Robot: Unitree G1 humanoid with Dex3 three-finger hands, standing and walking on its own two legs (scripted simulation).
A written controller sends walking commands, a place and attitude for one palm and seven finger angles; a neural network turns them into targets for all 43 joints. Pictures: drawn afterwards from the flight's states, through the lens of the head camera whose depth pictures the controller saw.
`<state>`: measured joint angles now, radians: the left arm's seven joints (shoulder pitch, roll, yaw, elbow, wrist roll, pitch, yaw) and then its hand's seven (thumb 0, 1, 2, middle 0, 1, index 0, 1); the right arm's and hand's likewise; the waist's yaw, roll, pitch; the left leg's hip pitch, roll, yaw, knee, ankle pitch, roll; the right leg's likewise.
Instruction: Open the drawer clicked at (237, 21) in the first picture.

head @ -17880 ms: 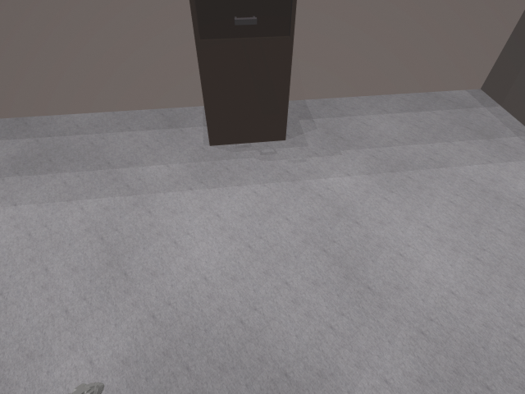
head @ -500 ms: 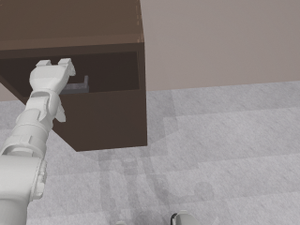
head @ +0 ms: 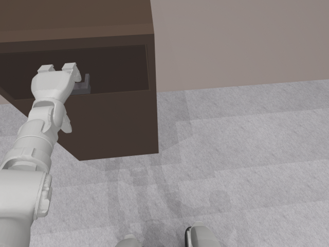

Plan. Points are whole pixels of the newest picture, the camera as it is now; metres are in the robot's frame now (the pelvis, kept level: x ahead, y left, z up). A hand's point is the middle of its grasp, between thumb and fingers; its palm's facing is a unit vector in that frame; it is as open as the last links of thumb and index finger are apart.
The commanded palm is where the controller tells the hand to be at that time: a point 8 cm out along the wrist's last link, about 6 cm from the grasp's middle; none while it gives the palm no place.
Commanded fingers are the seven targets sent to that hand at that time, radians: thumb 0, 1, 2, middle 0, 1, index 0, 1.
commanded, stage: lower the fingers behind the handle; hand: left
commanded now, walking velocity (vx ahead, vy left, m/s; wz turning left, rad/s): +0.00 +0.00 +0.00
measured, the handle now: (71, 83) +0.55 +0.24 +0.00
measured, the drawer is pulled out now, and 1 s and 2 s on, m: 0.00 0.00 0.00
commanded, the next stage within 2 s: lift the fingers back up to retry in 0.96 s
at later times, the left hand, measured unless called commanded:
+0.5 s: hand (65, 100) +0.49 +0.24 +0.01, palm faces -0.05 +0.02 -1.00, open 13.8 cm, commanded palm +0.47 +0.24 +0.03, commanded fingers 0.00 -0.50 0.30 -0.30 -1.20 -0.30 -1.20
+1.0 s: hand (66, 101) +0.49 +0.24 +0.01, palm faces -0.03 +0.03 -1.00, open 13.9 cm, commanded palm +0.47 +0.24 +0.03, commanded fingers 0.00 -0.50 0.30 -0.30 -1.20 -0.30 -1.20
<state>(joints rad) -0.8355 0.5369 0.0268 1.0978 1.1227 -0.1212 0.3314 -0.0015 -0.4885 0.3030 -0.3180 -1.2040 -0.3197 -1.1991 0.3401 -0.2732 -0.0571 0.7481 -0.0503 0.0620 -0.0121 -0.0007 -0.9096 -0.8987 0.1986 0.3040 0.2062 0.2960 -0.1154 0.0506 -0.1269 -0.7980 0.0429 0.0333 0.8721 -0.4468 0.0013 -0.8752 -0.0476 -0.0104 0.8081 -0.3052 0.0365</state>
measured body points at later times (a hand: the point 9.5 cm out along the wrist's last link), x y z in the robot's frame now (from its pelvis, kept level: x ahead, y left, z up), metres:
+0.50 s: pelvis -0.01 +0.00 -0.02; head +0.11 -0.01 +0.41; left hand +0.49 +0.23 +0.07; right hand +0.00 -0.28 -0.15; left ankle -0.03 +0.12 -0.69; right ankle +0.03 -0.15 -0.69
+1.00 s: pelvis -0.03 +0.00 -0.03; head +0.11 -0.01 +0.40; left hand +0.48 +0.23 +0.06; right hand -0.02 -0.28 -0.16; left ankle -0.03 +0.12 -0.69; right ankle +0.03 -0.15 -0.69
